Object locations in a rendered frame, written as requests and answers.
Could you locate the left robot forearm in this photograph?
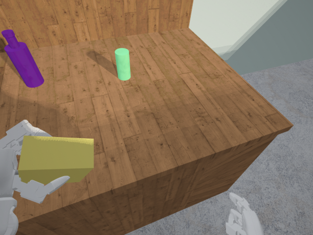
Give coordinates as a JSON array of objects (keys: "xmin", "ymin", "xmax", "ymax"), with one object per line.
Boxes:
[{"xmin": 0, "ymin": 197, "xmax": 19, "ymax": 235}]

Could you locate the table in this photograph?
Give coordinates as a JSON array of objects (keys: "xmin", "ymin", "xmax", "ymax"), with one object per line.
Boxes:
[{"xmin": 0, "ymin": 0, "xmax": 294, "ymax": 235}]

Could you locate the right robot hand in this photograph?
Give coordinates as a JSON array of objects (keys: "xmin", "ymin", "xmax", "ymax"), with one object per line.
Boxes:
[{"xmin": 225, "ymin": 192, "xmax": 264, "ymax": 235}]

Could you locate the sponge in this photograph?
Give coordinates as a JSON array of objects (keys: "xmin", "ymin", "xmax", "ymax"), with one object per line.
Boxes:
[{"xmin": 18, "ymin": 136, "xmax": 94, "ymax": 184}]

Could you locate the left robot hand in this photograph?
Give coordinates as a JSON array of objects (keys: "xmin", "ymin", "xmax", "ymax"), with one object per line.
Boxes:
[{"xmin": 0, "ymin": 120, "xmax": 70, "ymax": 204}]

